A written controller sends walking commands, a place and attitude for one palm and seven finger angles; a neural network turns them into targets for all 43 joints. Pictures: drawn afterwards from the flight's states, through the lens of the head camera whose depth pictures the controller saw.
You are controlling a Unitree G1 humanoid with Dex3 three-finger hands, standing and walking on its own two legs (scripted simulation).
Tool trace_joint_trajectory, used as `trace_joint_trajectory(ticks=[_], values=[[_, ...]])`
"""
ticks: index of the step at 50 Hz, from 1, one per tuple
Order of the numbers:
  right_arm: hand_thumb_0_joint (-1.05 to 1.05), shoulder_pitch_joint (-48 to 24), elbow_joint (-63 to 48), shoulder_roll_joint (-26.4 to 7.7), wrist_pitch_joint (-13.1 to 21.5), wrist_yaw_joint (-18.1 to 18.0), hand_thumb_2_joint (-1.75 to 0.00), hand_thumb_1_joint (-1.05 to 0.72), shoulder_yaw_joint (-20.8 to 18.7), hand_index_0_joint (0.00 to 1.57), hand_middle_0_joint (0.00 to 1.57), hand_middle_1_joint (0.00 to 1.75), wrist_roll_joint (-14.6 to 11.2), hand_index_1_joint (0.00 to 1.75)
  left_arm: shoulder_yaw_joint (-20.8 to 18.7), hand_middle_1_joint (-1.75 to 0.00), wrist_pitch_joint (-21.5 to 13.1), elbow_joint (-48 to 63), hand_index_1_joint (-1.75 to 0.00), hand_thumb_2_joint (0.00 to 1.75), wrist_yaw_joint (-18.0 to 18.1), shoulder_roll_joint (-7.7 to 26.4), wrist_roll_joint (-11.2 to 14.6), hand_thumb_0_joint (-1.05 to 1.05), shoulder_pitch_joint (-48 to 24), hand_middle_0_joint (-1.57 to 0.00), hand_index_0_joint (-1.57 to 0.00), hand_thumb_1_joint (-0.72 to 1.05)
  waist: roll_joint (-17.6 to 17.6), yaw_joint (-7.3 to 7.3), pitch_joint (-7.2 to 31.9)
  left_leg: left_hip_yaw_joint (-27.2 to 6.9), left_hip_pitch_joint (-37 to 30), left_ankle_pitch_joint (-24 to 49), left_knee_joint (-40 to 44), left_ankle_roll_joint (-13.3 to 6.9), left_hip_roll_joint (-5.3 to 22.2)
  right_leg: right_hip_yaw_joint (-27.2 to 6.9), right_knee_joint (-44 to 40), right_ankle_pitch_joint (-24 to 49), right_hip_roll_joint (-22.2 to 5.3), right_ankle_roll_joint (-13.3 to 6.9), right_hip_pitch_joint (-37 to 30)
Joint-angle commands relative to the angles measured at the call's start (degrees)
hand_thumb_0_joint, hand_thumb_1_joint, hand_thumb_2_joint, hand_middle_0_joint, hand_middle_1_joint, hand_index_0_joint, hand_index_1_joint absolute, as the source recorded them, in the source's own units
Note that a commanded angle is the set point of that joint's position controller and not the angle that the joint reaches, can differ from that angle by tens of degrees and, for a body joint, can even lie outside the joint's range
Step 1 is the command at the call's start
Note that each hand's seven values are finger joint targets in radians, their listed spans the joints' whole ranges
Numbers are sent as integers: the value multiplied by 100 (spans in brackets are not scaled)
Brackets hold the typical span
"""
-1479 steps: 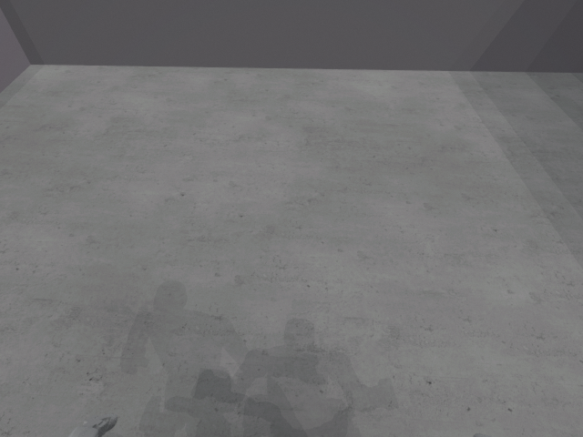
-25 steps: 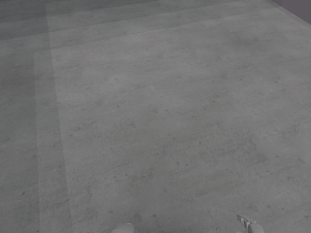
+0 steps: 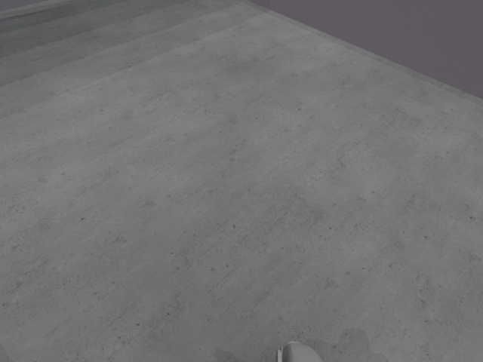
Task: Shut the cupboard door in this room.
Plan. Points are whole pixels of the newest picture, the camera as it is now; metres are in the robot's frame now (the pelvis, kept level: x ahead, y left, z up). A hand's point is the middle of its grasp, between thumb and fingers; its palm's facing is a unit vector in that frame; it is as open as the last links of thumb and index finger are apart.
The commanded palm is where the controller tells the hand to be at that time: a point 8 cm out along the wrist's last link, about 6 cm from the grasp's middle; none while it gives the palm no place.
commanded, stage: walk around to get in front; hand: left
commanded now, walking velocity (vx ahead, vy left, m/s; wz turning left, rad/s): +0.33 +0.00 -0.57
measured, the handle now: out of the picture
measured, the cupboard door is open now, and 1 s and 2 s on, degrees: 89 89 89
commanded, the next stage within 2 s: walk to a spot facing it in 1.04 s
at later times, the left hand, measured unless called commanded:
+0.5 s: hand (202, 306) +0.25 +0.08 -0.15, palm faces -0.15 -0.95 -0.27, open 7.2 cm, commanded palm none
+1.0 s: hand (210, 244) +0.40 +0.08 -0.19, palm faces -0.18 -0.97 -0.14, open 7.4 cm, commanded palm none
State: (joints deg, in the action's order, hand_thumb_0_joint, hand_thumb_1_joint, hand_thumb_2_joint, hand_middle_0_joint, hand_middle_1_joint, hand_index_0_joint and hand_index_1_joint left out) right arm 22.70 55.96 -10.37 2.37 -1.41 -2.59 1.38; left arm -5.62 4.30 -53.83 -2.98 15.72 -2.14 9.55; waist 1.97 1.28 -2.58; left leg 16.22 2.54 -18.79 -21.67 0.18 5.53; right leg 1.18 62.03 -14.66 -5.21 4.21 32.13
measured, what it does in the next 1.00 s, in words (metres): walks ahead, turning right: right foot, then left foot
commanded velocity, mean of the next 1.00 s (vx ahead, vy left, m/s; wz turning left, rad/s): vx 0.37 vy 0.00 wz -0.20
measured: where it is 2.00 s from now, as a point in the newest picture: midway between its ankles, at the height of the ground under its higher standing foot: (276, 282)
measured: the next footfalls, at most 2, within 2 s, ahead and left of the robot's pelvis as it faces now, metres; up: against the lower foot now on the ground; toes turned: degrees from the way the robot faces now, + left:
right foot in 0.18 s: +0.17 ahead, -0.17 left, +0.00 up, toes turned -15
left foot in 0.80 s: +0.47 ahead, -0.02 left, +0.00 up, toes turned -5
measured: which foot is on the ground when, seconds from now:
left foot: down 0.00-0.18, up 0.20-0.78, down 0.80-1.00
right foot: up 0.00-0.16, down 0.18-0.80, up 0.82-1.00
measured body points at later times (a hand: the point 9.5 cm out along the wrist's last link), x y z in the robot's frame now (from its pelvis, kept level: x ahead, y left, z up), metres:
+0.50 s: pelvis +0.16 -0.11 +0.00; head +0.17 -0.13 +0.45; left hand +0.26 +0.13 -0.13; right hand +0.18 -0.36 -0.15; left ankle +0.26 +0.05 -0.66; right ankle +0.13 -0.16 -0.74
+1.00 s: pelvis +0.39 -0.09 -0.01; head +0.41 -0.07 +0.44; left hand +0.41 +0.13 -0.17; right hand +0.38 -0.33 -0.15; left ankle +0.43 -0.02 -0.74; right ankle +0.33 -0.22 -0.64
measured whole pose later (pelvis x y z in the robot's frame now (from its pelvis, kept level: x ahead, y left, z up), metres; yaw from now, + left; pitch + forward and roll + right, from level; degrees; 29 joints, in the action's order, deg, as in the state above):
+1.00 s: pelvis +0.39 -0.09 -0.01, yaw -15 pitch -2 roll +0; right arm 13.4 59.5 -9.1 4.7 -1.4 -3.3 0.8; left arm -3.0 -1.1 -64.1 0.0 8.6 -1.8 19.3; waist 1.9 -1.8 -3.6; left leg 11.2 11.6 -14.1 -27.4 -3.7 1.1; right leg 0.7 70.8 -17.0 -4.3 -0.7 29.3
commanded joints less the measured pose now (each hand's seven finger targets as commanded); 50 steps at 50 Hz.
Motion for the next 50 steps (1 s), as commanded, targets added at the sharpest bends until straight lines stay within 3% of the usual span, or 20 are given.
trace_joint_trajectory(ticks=[1,5,7,8,9,10,11,13,17,27,33,36,38,39,40,41,42,45,48,50], values=[[0,553,-92,-966,116,14,-90,-90,-267,20,20,30,59,30,150,-30,-294,842,-30,90,-68,-82,59,0,-1239,-20,-20,90,-987,304,-371,-1003,-702,1459,831,-710,1704,308,-1043,-254,-143,-138,1029],[0,420,-7,-1123,115,72,-90,-90,-296,20,20,30,75,30,179,-30,-410,850,-30,90,-41,-139,75,0,-1123,-20,-20,90,-1171,158,-179,-408,-410,2561,318,-482,1704,645,-2219,-444,132,-466,-137],[0,265,-35,-1214,120,90,-90,-90,-299,20,20,30,26,30,102,-30,-503,510,-30,90,10,59,78,0,-101,-20,-20,90,-857,-377,399,109,-101,4000,-1094,-263,1453,883,-2961,-138,517,-677,-1693],[0,166,-85,-1174,120,125,-90,-90,-269,20,20,30,-23,30,12,-30,-580,154,-30,90,59,422,57,0,934,-20,-20,90,-411,-856,907,276,794,3605,-2348,-4,1261,724,-3307,354,486,-800,-3378],[0,156,-254,-774,97,203,-90,-90,-155,20,20,30,-90,30,-140,-30,-659,-90,-30,90,156,1152,52,0,1724,-20,-20,90,1089,-1133,1448,232,2631,-82,-3947,278,565,-1320,-3647,236,-1001,-1262,-4905],[0,-158,-529,-661,37,163,-90,-90,-122,20,20,30,-121,30,-214,-30,-612,-204,-30,90,239,1513,203,0,1923,-20,-20,90,1530,-1071,1730,-546,3632,-1758,-5204,346,32,-3211,-4194,1002,-1927,-1690,-5182],[0,-372,-543,-874,-18,136,-90,-90,-173,20,20,30,-137,30,-209,-30,-575,-105,-30,90,318,1421,238,0,1539,-20,-20,90,865,-940,1395,-1181,3601,-1263,-5608,223,261,-3060,-4429,548,-1978,-1772,-4505],[0,-580,-372,-694,-24,147,-90,-90,-195,20,20,30,-68,30,-41,-30,-632,99,-30,90,310,946,226,0,685,-20,-20,90,45,-583,381,-1468,3602,-327,-5563,212,547,-2390,-4628,-110,-1586,-1530,-3056],[0,206,54,-451,-182,165,-90,-90,-175,20,20,30,47,30,135,-30,-818,27,-30,90,311,444,156,0,221,-20,-20,90,254,75,143,-1392,2883,514,-4845,322,506,-886,-4856,1030,-750,-1090,-1875],[0,-1504,-367,-387,-95,287,-90,-90,-128,20,20,30,27,30,272,-30,-1028,-589,-30,90,402,44,141,0,1389,-20,-20,90,289,-314,-308,-1453,4084,1093,-3415,351,375,-1070,-5061,1980,-817,-1401,-3044],[0,-2411,-559,-278,-9,352,-90,-90,-36,20,20,30,-14,30,313,-30,-1020,-906,-30,90,497,91,105,0,1922,-20,-20,90,263,-543,-372,-1197,3921,831,-2236,166,147,-927,-4816,3249,-909,-1398,-3902],[0,-2272,-498,-302,39,324,-90,-90,-40,20,20,30,-28,30,286,-30,-989,-1023,-30,90,512,198,88,0,1897,-20,-20,90,202,-381,-261,-976,2953,548,-1562,-21,-111,-701,-4322,4233,-916,-1305,-3805],[0,-1114,-100,-441,96,230,-90,-90,-101,20,20,30,4,30,272,-30,-1000,-1044,-30,90,498,256,109,0,1731,-20,-20,90,145,169,277,-773,1299,930,-1003,-179,-482,-358,-3078,5048,-662,-1081,-3342],[0,-190,170,-733,128,179,-90,-90,-175,20,20,30,42,30,272,-30,-1016,-1027,-30,90,480,204,151,0,1680,-20,-20,90,-163,545,835,-1058,-224,1522,-775,-316,-206,-219,-1931,4273,-434,-891,-2536],[0,568,360,-1326,180,121,-90,-90,-316,20,20,30,122,30,310,-30,-1008,-954,-30,90,426,-91,219,0,1961,-20,-20,90,-1358,672,1635,-2920,-1843,2083,-705,-871,1324,232,-283,1468,305,-624,-1009],[0,912,453,-1605,123,91,-90,-90,-370,20,20,30,23,30,381,-30,-1018,-837,-30,90,390,-232,226,0,1839,-20,-20,90,-1833,654,1756,-4144,-2071,2557,-89,-1334,2197,9,1136,-1643,677,-622,-146],[0,500,408,-1407,84,92,-90,-90,-336,20,20,30,-35,30,314,-30,-970,-776,-30,90,414,-164,192,0,1558,-20,-20,90,-1123,492,1082,-3881,-1224,1710,265,-1427,2254,-268,1526,-1627,372,-694,127],[0,-333,223,-563,198,64,-90,-90,-119,20,20,30,-12,30,267,-30,-786,-843,-30,90,292,-453,74,0,1159,-20,-20,90,-509,57,-176,-2708,760,776,914,-809,1534,-288,1300,-479,-106,-585,12],[0,-402,290,-369,278,43,-90,-90,-94,20,20,30,-36,30,251,-30,-563,-877,-30,90,279,-711,38,0,1523,-20,-20,90,-604,-273,-170,-1788,1223,860,1116,-610,1255,-228,1113,22,-129,-471,-124],[0,-334,274,-280,301,38,-90,-90,-123,20,20,30,-42,30,193,-30,-468,-753,-30,90,262,-711,24,0,1395,-20,-20,90,-652,-297,-323,-1500,1328,796,1291,-591,1183,-240,1044,431,-190,-408,180]])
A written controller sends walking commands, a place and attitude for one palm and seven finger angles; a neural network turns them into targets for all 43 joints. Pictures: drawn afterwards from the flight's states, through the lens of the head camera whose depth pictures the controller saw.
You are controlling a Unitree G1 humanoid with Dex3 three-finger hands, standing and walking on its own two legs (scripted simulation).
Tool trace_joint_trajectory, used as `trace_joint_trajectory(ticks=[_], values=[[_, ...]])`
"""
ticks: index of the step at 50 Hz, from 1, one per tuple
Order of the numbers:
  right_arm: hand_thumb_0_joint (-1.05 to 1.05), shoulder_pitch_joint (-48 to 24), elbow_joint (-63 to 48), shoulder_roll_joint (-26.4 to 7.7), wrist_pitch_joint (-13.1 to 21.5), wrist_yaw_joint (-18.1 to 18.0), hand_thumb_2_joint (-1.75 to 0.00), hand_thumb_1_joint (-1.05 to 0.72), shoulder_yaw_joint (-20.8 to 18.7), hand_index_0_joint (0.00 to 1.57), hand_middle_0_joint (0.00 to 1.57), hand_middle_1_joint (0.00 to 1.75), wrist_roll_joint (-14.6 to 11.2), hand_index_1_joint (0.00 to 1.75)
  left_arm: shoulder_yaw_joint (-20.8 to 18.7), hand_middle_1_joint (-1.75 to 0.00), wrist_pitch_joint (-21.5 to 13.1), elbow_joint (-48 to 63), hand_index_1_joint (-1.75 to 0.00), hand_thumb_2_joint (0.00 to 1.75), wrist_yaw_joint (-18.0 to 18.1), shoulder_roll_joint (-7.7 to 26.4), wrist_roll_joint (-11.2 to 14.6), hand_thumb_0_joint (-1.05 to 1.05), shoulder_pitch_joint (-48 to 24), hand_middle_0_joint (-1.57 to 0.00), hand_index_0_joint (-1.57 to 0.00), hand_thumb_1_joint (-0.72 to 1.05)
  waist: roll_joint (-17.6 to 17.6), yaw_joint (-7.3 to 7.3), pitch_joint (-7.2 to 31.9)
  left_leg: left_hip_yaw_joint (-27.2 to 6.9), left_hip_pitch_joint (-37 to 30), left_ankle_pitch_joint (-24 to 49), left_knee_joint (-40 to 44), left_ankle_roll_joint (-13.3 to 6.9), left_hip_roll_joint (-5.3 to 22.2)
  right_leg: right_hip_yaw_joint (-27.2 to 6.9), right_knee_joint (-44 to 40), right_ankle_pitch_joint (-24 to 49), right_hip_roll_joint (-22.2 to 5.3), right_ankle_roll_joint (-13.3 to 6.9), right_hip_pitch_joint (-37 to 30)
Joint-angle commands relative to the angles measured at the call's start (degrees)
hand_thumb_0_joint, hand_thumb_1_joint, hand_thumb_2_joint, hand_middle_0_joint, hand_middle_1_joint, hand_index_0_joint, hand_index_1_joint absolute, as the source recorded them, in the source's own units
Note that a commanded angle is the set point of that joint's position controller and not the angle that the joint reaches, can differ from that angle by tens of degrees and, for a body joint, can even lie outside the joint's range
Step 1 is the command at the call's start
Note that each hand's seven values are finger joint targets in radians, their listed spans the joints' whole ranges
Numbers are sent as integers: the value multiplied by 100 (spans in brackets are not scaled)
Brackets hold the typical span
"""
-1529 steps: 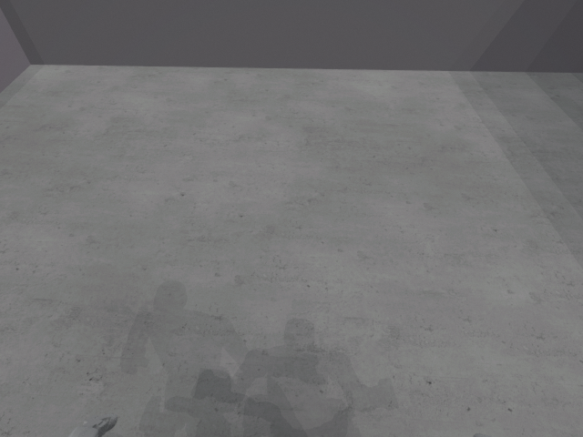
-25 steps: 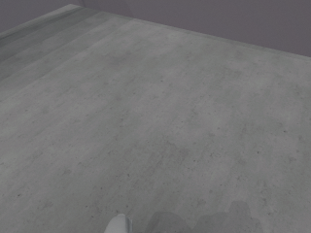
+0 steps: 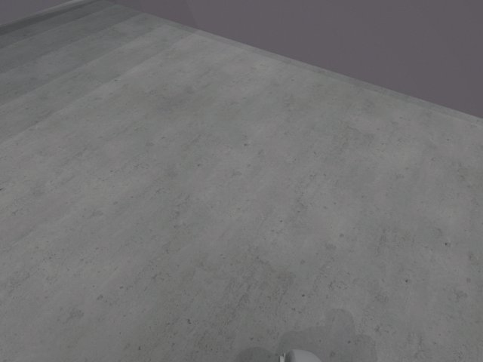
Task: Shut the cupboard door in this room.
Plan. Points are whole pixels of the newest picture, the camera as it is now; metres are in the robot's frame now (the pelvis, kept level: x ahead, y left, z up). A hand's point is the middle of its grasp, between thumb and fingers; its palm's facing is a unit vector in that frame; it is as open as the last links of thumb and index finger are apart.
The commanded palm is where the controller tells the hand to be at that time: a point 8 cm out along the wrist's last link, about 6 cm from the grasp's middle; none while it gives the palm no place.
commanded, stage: walk around to get in front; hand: left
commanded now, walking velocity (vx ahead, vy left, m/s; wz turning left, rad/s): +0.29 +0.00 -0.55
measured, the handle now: out of the picture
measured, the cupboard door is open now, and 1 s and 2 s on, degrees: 89 89 89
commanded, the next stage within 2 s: walk to a spot facing it in 0.04 s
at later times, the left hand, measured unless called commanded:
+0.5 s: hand (210, 290) +0.28 +0.09 -0.16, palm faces +0.00 -0.99 -0.16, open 7.3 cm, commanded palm none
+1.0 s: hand out of the picture +0.14 +0.23 -0.18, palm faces +0.38 -0.90 -0.23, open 7.4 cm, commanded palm none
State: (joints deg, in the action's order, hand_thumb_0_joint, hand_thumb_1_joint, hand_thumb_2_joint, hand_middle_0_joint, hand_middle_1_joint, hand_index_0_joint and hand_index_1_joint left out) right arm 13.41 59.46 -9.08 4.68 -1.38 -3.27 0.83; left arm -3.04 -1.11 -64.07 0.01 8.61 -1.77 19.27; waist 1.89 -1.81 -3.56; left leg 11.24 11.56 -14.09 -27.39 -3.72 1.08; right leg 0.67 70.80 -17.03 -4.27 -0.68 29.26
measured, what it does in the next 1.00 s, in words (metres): walks ahead, turning left: right foot, then left foot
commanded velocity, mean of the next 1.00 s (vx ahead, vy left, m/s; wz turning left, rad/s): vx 0.03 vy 0.00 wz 0.47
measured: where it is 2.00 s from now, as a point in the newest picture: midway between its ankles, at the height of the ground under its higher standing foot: outside the picture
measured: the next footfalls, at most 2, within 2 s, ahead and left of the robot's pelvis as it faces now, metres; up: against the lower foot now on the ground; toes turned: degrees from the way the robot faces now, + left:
right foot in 0.34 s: +0.26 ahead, -0.17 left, +0.00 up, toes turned -11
left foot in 0.76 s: +0.19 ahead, +0.08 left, +0.00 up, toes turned +21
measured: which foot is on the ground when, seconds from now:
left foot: down 0.00-0.34, up 0.36-0.74, down 0.76-1.00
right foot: up 0.00-0.32, down 0.34-0.76, up 0.78-1.00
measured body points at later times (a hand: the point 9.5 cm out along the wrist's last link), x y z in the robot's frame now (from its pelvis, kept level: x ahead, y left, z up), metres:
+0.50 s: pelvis +0.15 -0.07 -0.01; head +0.19 -0.07 +0.44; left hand +0.28 +0.14 -0.15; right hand +0.10 -0.28 -0.17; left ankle +0.10 +0.06 -0.65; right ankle +0.22 -0.16 -0.74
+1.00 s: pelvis +0.15 -0.01 +0.00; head +0.18 +0.05 +0.45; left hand +0.12 +0.27 -0.16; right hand +0.29 -0.22 -0.12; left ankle +0.15 +0.07 -0.74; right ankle +0.18 -0.18 -0.63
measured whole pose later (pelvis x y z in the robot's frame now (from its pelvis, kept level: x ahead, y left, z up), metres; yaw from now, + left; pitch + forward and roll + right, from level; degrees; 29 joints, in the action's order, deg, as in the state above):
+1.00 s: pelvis +0.15 -0.01 +0.00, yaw +21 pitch +2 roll -3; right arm 12.5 53.4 -10.3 -0.8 -0.3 -2.7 0.8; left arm -5.1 3.5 -55.0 0.6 16.2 -1.4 9.4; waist 2.1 -0.1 -4.7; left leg 1.1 17.9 -11.7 -27.7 -4.1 -0.5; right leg 1.3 67.6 -19.1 -4.4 5.9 31.4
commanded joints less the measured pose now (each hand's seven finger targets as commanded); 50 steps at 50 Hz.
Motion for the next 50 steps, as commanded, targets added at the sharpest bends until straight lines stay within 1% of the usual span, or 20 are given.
trace_joint_trajectory(ticks=[1,6,11,14,15,16,17,18,21,24,28,34,36,37,38,39,40,41,44,50], values=[[0,626,-56,-449,79,26,-90,-90,-49,20,20,30,8,30,-90,-30,89,348,-30,90,-55,34,0,0,310,-20,-20,90,-682,-27,-271,-923,323,435,1904,-197,1643,-205,95,828,-317,110,670],[0,1110,32,-531,99,1,-90,-90,-73,20,20,30,5,30,-162,-30,135,871,-30,90,-150,208,16,0,-684,-20,-20,90,-610,145,-520,-580,-363,1172,1792,-335,1749,-5,-682,1170,-416,242,1430],[0,1668,372,-540,15,-1,-90,-90,-14,20,20,30,83,30,51,-30,-49,1062,-30,90,-72,77,54,0,-1469,-20,-20,90,-805,473,-416,-390,-726,4084,949,-370,1508,670,-3110,772,-7,115,160],[0,1588,417,-680,-70,-9,-90,-90,-50,20,20,30,9,30,70,-30,-182,786,-30,90,-5,287,37,0,-658,-20,-20,90,-901,88,402,-459,-939,4540,-130,-127,1327,835,-4102,1300,260,98,-1301],[0,1557,411,-621,-80,11,-90,-90,-48,20,20,30,-29,30,31,-30,-255,620,-30,90,27,516,28,0,-210,-20,-20,90,-736,-132,727,-463,-612,3880,-736,79,1163,736,-4579,2160,75,129,-2219],[0,1660,324,-402,-97,59,-90,-90,-23,20,20,30,-78,30,-66,-30,-344,491,-30,90,105,1033,-4,0,252,-20,-20,90,141,-278,1310,-382,654,2110,-1821,334,816,-167,-4231,4418,-952,-136,-3792],[0,1705,164,-207,-141,59,-90,-90,-7,20,20,30,-123,30,-198,-30,-379,344,-30,90,131,1514,47,0,788,-20,-20,90,1030,-379,1859,-330,1661,-2007,-3385,547,112,-1194,-3914,7182,-2468,-839,-4741],[0,1532,94,-343,-225,9,-90,-90,-31,20,20,30,-153,30,-156,-30,-340,435,-30,90,165,1550,96,0,665,-20,-20,90,644,-332,1858,-935,1604,-2283,-4045,532,231,-889,-4149,7397,-2650,-1140,-4229],[0,1059,77,-280,-438,84,-90,-90,-68,20,20,30,-105,30,-95,-30,-218,749,-30,90,234,1106,138,0,-428,-20,-20,90,567,-94,1080,-1116,1904,-1555,-4693,649,612,-476,-4737,4563,-2219,-842,-2908],[0,1196,90,-139,-669,143,-90,-90,-96,20,20,30,-28,30,-38,-30,-146,954,-30,90,254,860,89,0,-1049,-20,-20,90,443,345,647,-977,1511,-1032,-4192,729,578,398,-5242,2777,-1827,-521,-1647],[0,1010,-98,-167,-806,216,-90,-90,-174,20,20,30,34,30,-136,-30,-51,1123,-30,90,262,780,25,0,-1337,-20,-20,90,745,488,231,-731,1315,-671,-3675,775,614,797,-5693,621,-1731,-449,-818],[0,243,-693,-459,-752,281,-90,-90,-235,20,20,30,7,30,-286,-30,89,1270,-30,90,250,1213,-29,0,-1342,-20,-20,90,766,294,116,-609,1184,-1052,-2282,694,655,834,-5277,-36,-2082,-514,-1110],[0,355,-775,-621,-697,280,-90,-90,-268,20,20,30,4,30,-296,-30,131,1268,-30,90,231,1250,-12,0,-1238,-20,-20,90,182,393,348,-561,668,-624,-1214,656,539,960,-4482,86,-1996,-352,-1210],[0,703,-702,-818,-653,290,-90,-90,-301,20,20,30,23,30,-276,-30,183,1321,-30,90,210,1194,40,0,-1239,-20,-20,90,-629,564,502,-693,144,18,-279,616,472,1216,-3554,-107,-1663,-117,-961],[0,849,-734,-1354,-593,268,-90,-90,-411,20,20,30,57,30,-227,-30,246,1479,-30,90,154,858,100,0,-1152,-20,-20,90,-2371,626,303,-2514,-84,793,714,177,1465,1390,-2125,-1377,-800,350,193],[0,917,-806,-1792,-562,195,-90,-90,-472,20,20,30,87,30,-137,-30,289,1752,-30,90,121,711,58,0,-1476,-20,-20,90,-2866,761,241,-3762,83,1849,1237,-379,2373,859,-922,-2170,-243,549,793],[0,760,-809,-1800,-556,136,-90,-90,-436,20,20,30,82,30,-168,-30,313,1789,-30,90,83,850,33,0,-1592,-20,-20,90,-1893,635,345,-3514,183,1769,1168,-630,2465,294,-435,-1634,-378,440,689],[0,497,-849,-1674,-538,83,-90,-90,-416,20,20,30,79,30,-183,-30,339,1692,-30,90,96,771,20,0,-1621,-20,-20,90,-2047,520,480,-3458,236,1442,1165,-420,2044,74,-179,-1270,-344,456,824],[0,-69,-1038,-1400,-463,30,-90,-90,-264,20,20,30,32,30,-229,-30,297,1422,-30,90,28,959,37,0,-1175,-20,-20,90,-1131,238,725,-2503,-375,1914,784,-122,1301,-79,-2,-226,-199,557,849],[0,408,-874,-1398,-449,28,-90,-90,-307,20,20,30,-5,30,-182,-30,280,1365,-30,90,109,1032,97,0,-1157,-20,-20,90,-524,395,1055,-2638,-1163,2815,655,-418,1304,-210,-429,-265,-119,727,714]])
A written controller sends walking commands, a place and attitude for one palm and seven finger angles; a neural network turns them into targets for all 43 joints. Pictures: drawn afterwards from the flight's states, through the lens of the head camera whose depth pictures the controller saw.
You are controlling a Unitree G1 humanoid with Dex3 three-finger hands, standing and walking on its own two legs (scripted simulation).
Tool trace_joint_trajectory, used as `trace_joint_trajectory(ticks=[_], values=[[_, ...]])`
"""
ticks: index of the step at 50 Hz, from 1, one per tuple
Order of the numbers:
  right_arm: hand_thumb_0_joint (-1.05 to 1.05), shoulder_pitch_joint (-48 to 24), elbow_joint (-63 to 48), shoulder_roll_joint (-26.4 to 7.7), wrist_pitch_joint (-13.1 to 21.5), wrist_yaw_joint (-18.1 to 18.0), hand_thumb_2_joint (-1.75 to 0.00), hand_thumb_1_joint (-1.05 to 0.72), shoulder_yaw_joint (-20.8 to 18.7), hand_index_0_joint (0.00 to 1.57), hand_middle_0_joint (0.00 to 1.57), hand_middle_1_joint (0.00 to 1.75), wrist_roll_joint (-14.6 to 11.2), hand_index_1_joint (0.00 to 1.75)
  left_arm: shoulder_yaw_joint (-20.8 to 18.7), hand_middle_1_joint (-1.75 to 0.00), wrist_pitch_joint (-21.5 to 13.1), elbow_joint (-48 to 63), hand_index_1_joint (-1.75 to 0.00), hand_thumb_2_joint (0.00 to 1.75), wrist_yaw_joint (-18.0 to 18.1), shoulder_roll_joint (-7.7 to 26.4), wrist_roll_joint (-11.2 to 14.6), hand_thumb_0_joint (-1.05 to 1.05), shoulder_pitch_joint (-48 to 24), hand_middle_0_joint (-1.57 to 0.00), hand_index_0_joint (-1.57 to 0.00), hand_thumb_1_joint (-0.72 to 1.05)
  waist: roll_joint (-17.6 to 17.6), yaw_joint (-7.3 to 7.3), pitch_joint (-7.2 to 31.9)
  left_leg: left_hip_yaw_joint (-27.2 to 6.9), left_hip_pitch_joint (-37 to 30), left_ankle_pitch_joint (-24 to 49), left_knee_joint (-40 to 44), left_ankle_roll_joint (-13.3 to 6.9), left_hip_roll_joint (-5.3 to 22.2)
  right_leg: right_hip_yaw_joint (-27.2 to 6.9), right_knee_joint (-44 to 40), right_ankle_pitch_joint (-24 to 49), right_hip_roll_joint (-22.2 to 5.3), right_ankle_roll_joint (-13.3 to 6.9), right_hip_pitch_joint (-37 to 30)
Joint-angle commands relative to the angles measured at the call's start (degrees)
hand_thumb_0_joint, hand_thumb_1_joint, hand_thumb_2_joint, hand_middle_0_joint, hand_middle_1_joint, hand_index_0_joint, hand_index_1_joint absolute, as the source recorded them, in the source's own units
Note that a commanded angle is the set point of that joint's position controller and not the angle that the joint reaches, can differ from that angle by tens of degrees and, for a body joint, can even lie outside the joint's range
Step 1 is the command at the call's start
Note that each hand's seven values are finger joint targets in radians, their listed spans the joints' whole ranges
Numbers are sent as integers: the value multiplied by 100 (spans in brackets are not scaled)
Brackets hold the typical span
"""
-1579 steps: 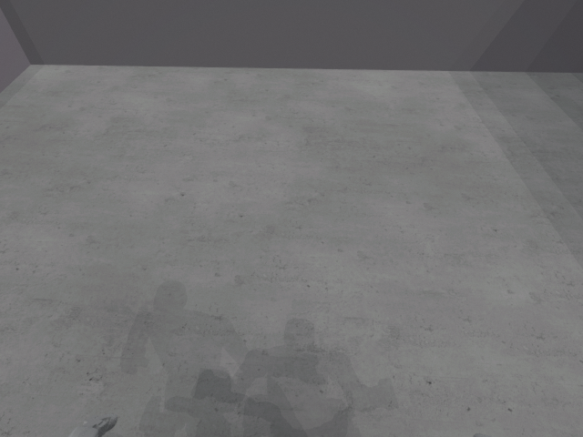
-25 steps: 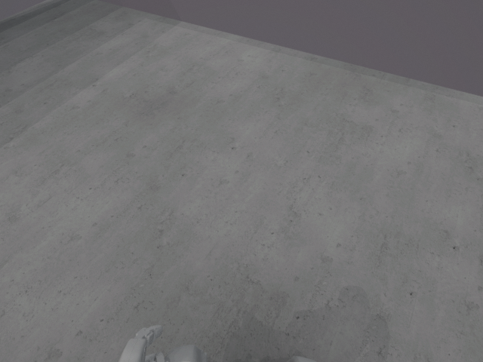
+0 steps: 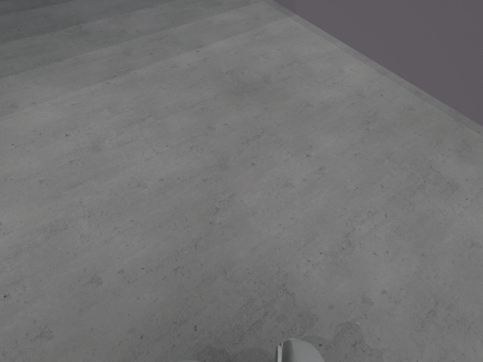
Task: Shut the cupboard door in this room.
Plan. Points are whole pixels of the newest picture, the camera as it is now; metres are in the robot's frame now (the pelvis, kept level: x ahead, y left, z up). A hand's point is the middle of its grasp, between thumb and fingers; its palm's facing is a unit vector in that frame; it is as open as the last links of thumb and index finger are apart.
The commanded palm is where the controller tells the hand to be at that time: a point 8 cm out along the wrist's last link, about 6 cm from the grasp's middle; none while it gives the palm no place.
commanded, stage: walk to a spot facing it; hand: left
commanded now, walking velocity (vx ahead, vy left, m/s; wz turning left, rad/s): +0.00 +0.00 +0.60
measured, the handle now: out of the picture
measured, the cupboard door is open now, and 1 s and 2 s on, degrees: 89 89 89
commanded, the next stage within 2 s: none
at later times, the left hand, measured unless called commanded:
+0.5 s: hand out of the picture +0.03 +0.14 -0.15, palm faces +0.29 -0.92 -0.28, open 7.4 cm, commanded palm none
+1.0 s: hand out of the picture -0.15 +0.17 -0.18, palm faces +0.61 -0.75 -0.27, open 7.4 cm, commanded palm none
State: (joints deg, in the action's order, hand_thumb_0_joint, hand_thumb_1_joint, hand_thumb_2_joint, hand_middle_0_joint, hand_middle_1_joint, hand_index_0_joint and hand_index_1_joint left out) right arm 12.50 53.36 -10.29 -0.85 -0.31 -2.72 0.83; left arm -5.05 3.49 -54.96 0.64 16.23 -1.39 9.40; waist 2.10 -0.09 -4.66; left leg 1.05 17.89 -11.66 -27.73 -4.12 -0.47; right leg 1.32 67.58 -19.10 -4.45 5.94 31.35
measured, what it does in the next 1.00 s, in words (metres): steps on the spot, turning left: right foot, then left foot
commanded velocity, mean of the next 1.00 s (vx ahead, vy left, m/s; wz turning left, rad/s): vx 0.00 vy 0.00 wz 0.60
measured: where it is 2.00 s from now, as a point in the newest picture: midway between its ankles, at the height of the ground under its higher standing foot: outside the picture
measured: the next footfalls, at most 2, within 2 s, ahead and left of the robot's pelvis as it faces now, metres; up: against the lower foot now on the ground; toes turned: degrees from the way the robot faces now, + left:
right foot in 0.38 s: +0.04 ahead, -0.18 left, +0.00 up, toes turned +14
left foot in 0.84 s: -0.08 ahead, +0.06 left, +0.00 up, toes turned +37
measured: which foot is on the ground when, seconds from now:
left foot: down 0.00-0.38, up 0.40-0.82, down 0.84-1.00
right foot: up 0.00-0.36, down 0.38-0.86, up 0.88-1.00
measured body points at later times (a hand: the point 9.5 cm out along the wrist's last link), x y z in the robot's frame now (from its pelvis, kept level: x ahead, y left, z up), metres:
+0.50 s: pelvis -0.02 -0.08 +0.00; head +0.02 -0.10 +0.44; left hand +0.01 +0.19 -0.13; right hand +0.10 -0.33 -0.16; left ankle -0.03 +0.06 -0.67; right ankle +0.00 -0.19 -0.74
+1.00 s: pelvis -0.04 -0.03 +0.00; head -0.02 +0.03 +0.44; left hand -0.18 +0.21 -0.16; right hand +0.21 -0.16 -0.12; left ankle -0.11 +0.03 -0.74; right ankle +0.01 -0.19 -0.66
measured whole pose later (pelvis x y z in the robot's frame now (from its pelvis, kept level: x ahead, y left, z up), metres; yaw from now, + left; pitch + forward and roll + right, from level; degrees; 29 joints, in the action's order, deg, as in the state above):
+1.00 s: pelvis -0.04 -0.03 +0.00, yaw +36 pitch +1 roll -2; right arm 5.4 52.0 -12.2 -1.2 0.3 -2.8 0.7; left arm -4.4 4.3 -55.3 1.1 17.2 -1.1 12.3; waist 2.6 -1.7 -6.1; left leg 0.4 13.3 -17.5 -29.9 -2.3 0.0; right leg 4.5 63.3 -27.9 -6.8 5.3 26.2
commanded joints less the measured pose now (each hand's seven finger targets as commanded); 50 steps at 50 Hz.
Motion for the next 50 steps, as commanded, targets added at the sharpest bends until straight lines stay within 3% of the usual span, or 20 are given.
trace_joint_trajectory(ticks=[1,12,15,17,18,19,20,21,22,25,31,38,40,41,42,43,44,45,47,50], values=[[0,526,-236,-1253,93,-75,-90,-90,-363,20,20,30,-3,30,17,-30,-181,462,-30,90,50,266,63,0,-242,-20,-20,90,-614,240,1050,-1706,-1700,2466,746,-393,1431,-288,-218,-80,-99,69,467],[0,267,-252,-1391,-74,-17,-90,-90,-477,20,20,30,65,30,57,-30,-179,657,-30,90,96,196,126,0,-366,-20,-20,90,-1072,273,877,-2802,-886,1131,846,-604,1207,-303,-2029,-682,245,-107,-607],[0,43,-338,-1392,-117,10,-90,-90,-512,20,20,30,63,30,44,-30,-207,632,-30,90,111,214,152,0,-21,-20,-20,90,-1161,144,1034,-2888,-459,1021,742,-427,920,-212,-3054,-461,451,-218,-1479],[0,-198,-445,-1296,-140,38,-90,-90,-514,20,20,30,21,30,-9,-30,-258,559,-30,90,125,327,149,0,436,-20,-20,90,-1054,-115,1057,-2628,382,341,472,-93,582,-112,-4358,349,366,-293,-2648],[0,-180,-480,-1025,-161,70,-90,-90,-494,20,20,30,-22,30,-84,-30,-303,538,-30,90,154,686,83,0,627,-20,-20,90,-140,-214,1057,-2043,1365,-734,-377,265,103,-892,-5160,-93,-511,-558,-3454],[0,-207,-631,-766,-152,74,-90,-90,-453,20,20,30,-41,30,-150,-30,-332,669,-30,90,182,1149,-17,0,501,-20,-20,90,1455,-268,744,-720,2263,-1842,-1996,709,-650,-2715,-5760,-830,-2160,-1230,-3271],[0,-360,-608,-1139,-160,87,-90,-90,-511,20,20,30,48,30,-64,-30,-292,824,-30,90,202,1057,46,0,91,-20,-20,90,877,-144,412,-815,1853,-1922,-2943,636,-283,-2446,-5783,-631,-2382,-1414,-2053],[0,-109,-547,-1147,-217,126,-90,-90,-541,20,20,30,60,30,-37,-30,-312,955,-30,90,208,789,50,0,-377,-20,-20,90,566,143,281,-820,1601,-1530,-3447,618,-166,-1894,-5776,-655,-2083,-1384,-1580],[0,-45,-377,-1011,-304,154,-90,-90,-541,20,20,30,78,30,-12,-30,-330,995,-30,90,185,670,69,0,-584,-20,-20,90,644,241,108,-690,1483,-1289,-3856,676,-84,-1526,-5711,-477,-1692,-1202,-1332],[0,209,-227,-935,-321,204,-90,-90,-474,20,20,30,70,30,95,-30,-416,944,-30,90,134,376,72,0,-460,-20,-20,90,792,309,86,-412,1628,-663,-4351,839,45,-386,-5243,1035,-1152,-1022,-1790],[0,-555,-408,-889,-304,203,-90,-90,-360,20,20,30,26,30,32,-30,-423,635,-30,90,144,583,22,0,508,-20,-20,90,739,-170,335,-140,1632,-1122,-3269,980,240,-200,-4872,2261,-1501,-1275,-2863],[0,-772,-441,-803,-187,179,-90,-90,-201,20,20,30,-53,30,-78,-30,-365,482,-30,90,120,961,-21,0,786,-20,-20,90,1187,-317,773,395,604,-1415,-1264,808,141,264,-4118,3920,-1665,-1276,-3288],[0,-463,-381,-877,-126,165,-90,-90,-212,20,20,30,-49,30,-104,-30,-348,458,-30,90,110,983,10,0,624,-20,-20,90,1062,-85,928,495,-104,-603,-212,729,100,565,-3637,3664,-1596,-1001,-3047],[0,-205,-304,-1036,-88,177,-90,-90,-261,20,20,30,-33,30,-88,-30,-324,461,-30,90,98,908,50,0,578,-20,-20,90,585,69,1067,338,-950,283,542,652,179,760,-3016,3123,-1459,-745,-2506],[0,180,-269,-1622,-13,145,-90,-90,-396,20,20,30,10,30,-58,-30,-302,609,-30,90,73,647,94,0,589,-20,-20,90,-784,329,1406,-941,-2176,1978,748,210,1235,1032,-1828,1283,-911,-358,-1194],[0,531,-185,-2137,-33,96,-90,-90,-533,20,20,30,-21,30,97,-30,-268,845,-30,90,47,272,95,0,276,-20,-20,90,-2012,525,1382,-2368,-2620,4721,512,-533,2436,745,-838,-2016,-283,-56,220],[0,680,-52,-2068,-90,78,-90,-90,-503,20,20,30,-32,30,90,-30,-195,864,-30,90,86,432,57,0,50,-20,-20,90,-1399,559,1336,-1849,-2386,4663,324,-834,2524,284,-395,-1959,-386,-152,179],[0,519,-38,-1794,-59,13,-90,-90,-452,20,20,30,-8,30,87,-30,-144,766,-30,90,112,375,33,0,-152,-20,-20,90,-1595,529,1031,-1719,-2058,4571,444,-691,2134,110,-243,-1583,-442,-129,293],[0,-49,-225,-1553,-36,-50,-90,-90,-366,20,20,30,9,30,39,-30,-175,649,-30,90,50,428,61,0,-104,-20,-20,90,-1323,286,745,-1339,-1755,4120,413,-503,1648,-29,-41,-903,-348,-74,336],[0,-191,-308,-1443,16,-39,-90,-90,-326,20,20,30,-9,30,30,-30,-184,542,-30,90,18,430,66,0,102,-20,-20,90,-986,114,808,-1114,-1778,3862,466,-364,1343,-3,-91,-436,-227,6,231]])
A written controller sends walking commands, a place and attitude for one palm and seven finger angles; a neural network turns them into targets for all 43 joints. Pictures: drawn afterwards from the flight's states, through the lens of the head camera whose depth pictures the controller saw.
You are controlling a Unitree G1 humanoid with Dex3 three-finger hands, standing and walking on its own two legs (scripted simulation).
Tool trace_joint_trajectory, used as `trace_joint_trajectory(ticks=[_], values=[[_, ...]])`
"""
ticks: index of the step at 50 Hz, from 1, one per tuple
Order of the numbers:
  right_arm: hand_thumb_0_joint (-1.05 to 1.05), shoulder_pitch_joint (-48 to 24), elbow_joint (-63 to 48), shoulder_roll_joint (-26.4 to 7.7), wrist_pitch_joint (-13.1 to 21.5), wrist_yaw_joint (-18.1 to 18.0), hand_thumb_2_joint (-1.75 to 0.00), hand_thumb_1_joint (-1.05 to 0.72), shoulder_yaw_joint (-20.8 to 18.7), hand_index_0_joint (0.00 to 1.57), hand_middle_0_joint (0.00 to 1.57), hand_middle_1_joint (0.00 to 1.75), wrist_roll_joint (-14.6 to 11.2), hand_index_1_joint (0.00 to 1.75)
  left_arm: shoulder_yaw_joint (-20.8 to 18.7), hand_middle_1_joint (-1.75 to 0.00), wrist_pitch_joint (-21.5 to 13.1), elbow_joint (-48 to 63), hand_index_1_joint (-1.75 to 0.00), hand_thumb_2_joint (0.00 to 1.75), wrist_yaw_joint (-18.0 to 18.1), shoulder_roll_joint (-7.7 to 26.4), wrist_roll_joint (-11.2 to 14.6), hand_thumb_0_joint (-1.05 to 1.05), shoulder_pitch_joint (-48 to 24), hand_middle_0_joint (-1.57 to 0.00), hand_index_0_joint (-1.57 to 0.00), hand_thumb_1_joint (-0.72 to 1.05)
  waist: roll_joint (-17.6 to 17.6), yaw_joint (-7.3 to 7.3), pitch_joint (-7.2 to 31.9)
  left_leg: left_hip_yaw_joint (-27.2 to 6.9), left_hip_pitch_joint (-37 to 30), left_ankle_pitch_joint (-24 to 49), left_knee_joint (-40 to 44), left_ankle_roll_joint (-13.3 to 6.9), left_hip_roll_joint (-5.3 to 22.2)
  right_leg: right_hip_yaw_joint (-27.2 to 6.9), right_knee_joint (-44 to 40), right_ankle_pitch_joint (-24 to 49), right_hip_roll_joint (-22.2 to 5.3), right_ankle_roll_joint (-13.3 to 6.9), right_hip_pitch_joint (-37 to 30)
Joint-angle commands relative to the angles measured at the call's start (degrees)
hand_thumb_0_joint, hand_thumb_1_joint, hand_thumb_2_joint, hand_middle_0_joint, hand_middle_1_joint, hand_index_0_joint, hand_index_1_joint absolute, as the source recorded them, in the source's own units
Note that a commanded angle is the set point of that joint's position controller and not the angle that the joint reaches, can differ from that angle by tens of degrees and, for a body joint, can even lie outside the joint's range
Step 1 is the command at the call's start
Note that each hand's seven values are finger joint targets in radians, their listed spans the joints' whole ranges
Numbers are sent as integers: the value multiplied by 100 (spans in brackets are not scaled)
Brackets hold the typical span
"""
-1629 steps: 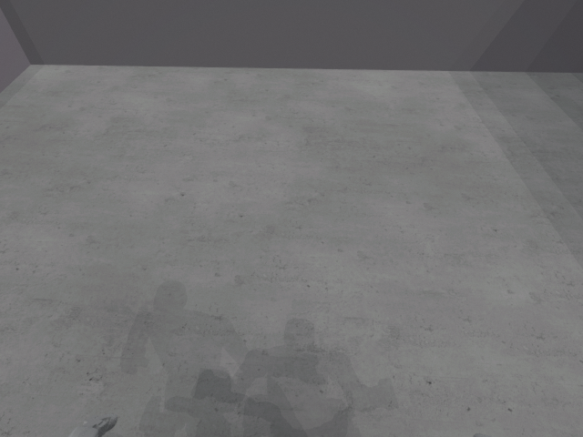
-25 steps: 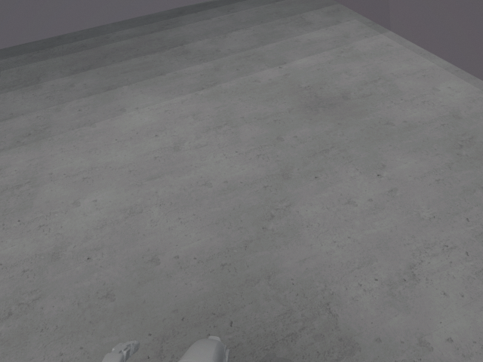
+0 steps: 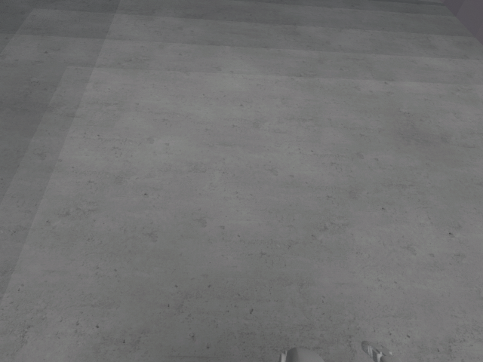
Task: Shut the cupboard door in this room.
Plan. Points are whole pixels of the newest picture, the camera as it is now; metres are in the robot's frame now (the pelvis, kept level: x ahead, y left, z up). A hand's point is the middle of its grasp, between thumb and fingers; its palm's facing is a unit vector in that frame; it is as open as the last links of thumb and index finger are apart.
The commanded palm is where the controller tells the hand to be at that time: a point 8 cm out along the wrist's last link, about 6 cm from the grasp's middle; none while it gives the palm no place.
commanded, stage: walk to a spot facing it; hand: left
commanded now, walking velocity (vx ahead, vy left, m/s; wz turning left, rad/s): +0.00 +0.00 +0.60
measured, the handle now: out of the picture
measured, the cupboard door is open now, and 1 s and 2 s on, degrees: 89 89 89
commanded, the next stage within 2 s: none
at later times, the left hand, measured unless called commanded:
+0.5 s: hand out of the picture +0.09 +0.17 -0.14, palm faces +0.25 -0.92 -0.29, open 7.4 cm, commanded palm none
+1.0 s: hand out of the picture -0.10 +0.20 -0.18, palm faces +0.60 -0.76 -0.24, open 7.4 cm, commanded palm none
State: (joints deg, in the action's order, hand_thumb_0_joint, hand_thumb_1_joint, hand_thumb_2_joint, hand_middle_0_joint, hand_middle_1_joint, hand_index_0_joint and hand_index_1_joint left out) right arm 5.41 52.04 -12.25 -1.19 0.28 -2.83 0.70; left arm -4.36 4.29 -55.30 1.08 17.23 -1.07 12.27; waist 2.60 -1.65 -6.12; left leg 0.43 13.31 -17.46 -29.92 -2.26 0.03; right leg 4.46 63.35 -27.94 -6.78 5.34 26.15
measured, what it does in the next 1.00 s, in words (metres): steps on the spot, turning left: right foot, then left foot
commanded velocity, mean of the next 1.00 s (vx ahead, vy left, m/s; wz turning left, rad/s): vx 0.06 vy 0.00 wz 0.60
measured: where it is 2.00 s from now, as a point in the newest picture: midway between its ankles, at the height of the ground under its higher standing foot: (175, 340)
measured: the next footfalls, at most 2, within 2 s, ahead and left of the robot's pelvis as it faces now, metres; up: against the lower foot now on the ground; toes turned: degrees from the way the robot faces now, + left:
right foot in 0.38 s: +0.09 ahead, -0.14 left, +0.00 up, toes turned +10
left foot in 0.84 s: -0.03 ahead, +0.08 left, +0.00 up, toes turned +36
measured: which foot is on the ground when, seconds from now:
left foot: down 0.00-0.38, up 0.40-0.82, down 0.84-1.00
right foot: up 0.00-0.36, down 0.38-0.84, up 0.86-1.00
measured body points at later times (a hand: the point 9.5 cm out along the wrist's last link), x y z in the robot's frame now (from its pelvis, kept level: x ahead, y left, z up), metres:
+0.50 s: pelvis +0.01 -0.06 +0.00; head +0.06 -0.08 +0.44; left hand +0.08 +0.21 -0.11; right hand +0.11 -0.31 -0.17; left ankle -0.06 +0.07 -0.66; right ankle +0.05 -0.15 -0.74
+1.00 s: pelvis +0.00 -0.01 +0.00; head +0.01 +0.04 +0.45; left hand -0.13 +0.24 -0.16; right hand +0.24 -0.16 -0.12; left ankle -0.07 +0.06 -0.74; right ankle +0.06 -0.15 -0.66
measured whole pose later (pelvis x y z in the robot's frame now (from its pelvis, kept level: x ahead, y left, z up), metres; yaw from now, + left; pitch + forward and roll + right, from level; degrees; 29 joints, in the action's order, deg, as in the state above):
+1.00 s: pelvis +0.00 -0.01 +0.00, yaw +36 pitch +0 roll -2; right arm 8.6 52.1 -12.6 -0.4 0.5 -2.7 1.1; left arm -4.7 3.8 -55.6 -0.4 16.9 -1.5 13.3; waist 2.6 -1.2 -3.9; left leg 0.8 13.4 -17.4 -30.1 -2.2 -0.2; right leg 5.1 63.0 -24.7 -6.8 4.6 27.1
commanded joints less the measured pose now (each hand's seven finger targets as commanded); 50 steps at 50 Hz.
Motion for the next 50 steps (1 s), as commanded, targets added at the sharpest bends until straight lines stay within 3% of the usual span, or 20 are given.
trace_joint_trajectory(ticks=[1,11,14,16,17,18,19,20,22,25,36,38,40,41,42,43,44,45,46,50], values=[[0,542,-197,-1252,57,-94,-90,-90,-311,20,20,30,-9,30,-36,-30,-265,577,-30,90,-32,344,34,0,-193,-20,-20,90,-995,262,961,-1053,-1285,4301,733,-538,1249,-321,283,551,23,78,704],[0,835,-193,-1263,8,-78,-90,-90,-399,20,20,30,63,30,27,-30,-280,986,-30,90,11,249,81,0,-974,-20,-20,90,-1175,426,654,-2090,-773,3659,701,-769,1208,-438,-1182,268,308,93,286],[0,669,-260,-1302,-17,-89,-90,-90,-422,20,20,30,68,30,46,-30,-327,1011,-30,90,17,191,121,0,-771,-20,-20,90,-1335,317,846,-2323,-510,3889,446,-693,1062,-362,-2167,374,522,1,-466],[0,598,-282,-1257,-23,-81,-90,-90,-437,20,20,30,33,30,29,-30,-400,932,-30,90,17,267,130,0,-399,-20,-20,90,-1190,143,974,-2320,-110,3460,105,-474,839,-320,-3267,1217,567,-47,-1310],[0,564,-302,-1143,-16,-68,-90,-90,-420,20,20,30,-8,30,-6,-30,-463,853,-30,90,30,382,118,0,-101,-20,-20,90,-879,-23,1104,-2174,386,2568,-202,-222,594,-424,-4131,1965,333,-65,-2116],[0,812,-310,-772,10,-21,-90,-90,-366,20,20,30,-68,30,-92,-30,-546,816,-30,90,82,859,40,0,105,-20,-20,90,447,-47,1435,-1484,1415,645,-1166,208,40,-1483,-4539,2643,-942,-428,-3335],[0,755,-452,-700,-7,-26,-90,-90,-363,20,20,30,-56,30,-145,-30,-539,812,-30,90,107,1168,8,0,256,-20,-20,90,1335,-129,1439,-565,1997,-1865,-2450,527,-538,-2639,-4463,3761,-2280,-1149,-3192],[0,679,-430,-917,-73,-33,-90,-90,-419,20,20,30,-11,30,-92,-30,-498,851,-30,90,113,1023,38,0,201,-20,-20,90,727,-67,1177,-715,1810,-1827,-3390,471,-226,-2253,-4453,3573,-2252,-1443,-2404],[0,834,-148,-848,-216,45,-90,-90,-441,20,20,30,26,30,-40,-30,-489,1015,-30,90,129,591,44,0,-516,-20,-20,90,731,222,619,-635,1714,-1022,-4101,513,31,-1609,-4763,2035,-1629,-1229,-1548],[0,975,-31,-756,-282,145,-90,-90,-402,20,20,30,53,30,35,-30,-500,1075,-30,90,85,357,23,0,-680,-20,-20,90,876,346,438,-364,1748,-308,-4297,615,123,-605,-4757,1885,-1111,-983,-1367],[0,87,-257,-529,-173,155,-90,-90,-212,20,20,30,-33,30,-137,-30,-458,635,-30,90,79,777,-69,0,267,-20,-20,90,947,-133,790,346,1149,-948,-1556,662,218,42,-4055,3672,-1561,-1282,-2356],[0,220,-257,-549,-131,136,-90,-90,-195,20,20,30,-41,30,-173,-30,-432,604,-30,90,65,863,-66,0,262,-20,-20,90,998,-59,901,498,799,-743,-1006,590,154,193,-3778,3856,-1605,-1200,-2293],[0,521,-202,-667,-78,134,-90,-90,-225,20,20,30,-20,30,-183,-30,-398,586,-30,90,36,840,-17,0,183,-20,-20,90,684,165,1073,563,13,220,92,509,86,557,-3157,3525,-1437,-843,-1960],[0,819,-134,-945,-22,141,-90,-90,-292,20,20,30,-12,30,-157,-30,-362,594,-30,90,30,712,24,0,172,-20,-20,90,-56,360,1242,104,-918,1096,775,400,399,685,-2287,2786,-1240,-573,-1240],[0,1117,-141,-1617,30,96,-90,-90,-455,20,20,30,44,30,-69,-30,-344,805,-30,90,-18,280,75,0,143,-20,-20,90,-1890,574,1329,-1958,-1868,2829,985,-285,1907,831,-1035,-247,-347,-76,529],[0,1526,2,-1921,-15,46,-90,-90,-507,20,20,30,36,30,23,-30,-294,995,-30,90,-9,178,22,0,-361,-20,-20,90,-1929,798,1274,-2424,-1643,3400,1007,-847,2464,300,-254,-1240,-103,-35,939],[0,1465,48,-1755,-12,14,-90,-90,-448,20,20,30,59,30,-2,-30,-264,974,-30,90,-23,272,4,0,-496,-20,-20,90,-1480,735,1168,-2200,-1409,2193,1112,-967,2369,-49,36,-902,-223,-114,990],[0,1166,-35,-1584,16,-36,-90,-90,-415,20,20,30,74,30,-33,-30,-267,894,-30,90,-41,235,-5,0,-625,-20,-20,90,-1825,679,854,-2154,-1077,1249,1281,-875,1987,-176,151,-489,-224,-111,1150],[0,859,-128,-1384,45,-62,-90,-90,-353,20,20,30,72,30,-64,-30,-301,823,-30,90,-109,314,-6,0,-659,-20,-20,90,-1599,540,564,-2030,-772,540,1373,-754,1743,-268,251,-21,-203,-114,1179],[0,849,-173,-1199,236,-60,-90,-90,-270,20,20,30,20,30,-58,-30,-407,602,-30,90,-242,306,-33,0,-331,-20,-20,90,-1037,359,626,-1584,-1061,877,1459,-606,1236,-254,194,848,-29,-35,1165]])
